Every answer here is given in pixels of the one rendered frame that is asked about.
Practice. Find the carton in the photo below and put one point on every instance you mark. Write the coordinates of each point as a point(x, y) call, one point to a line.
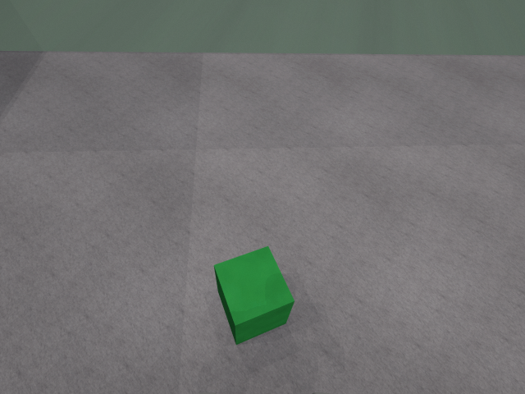
point(254, 294)

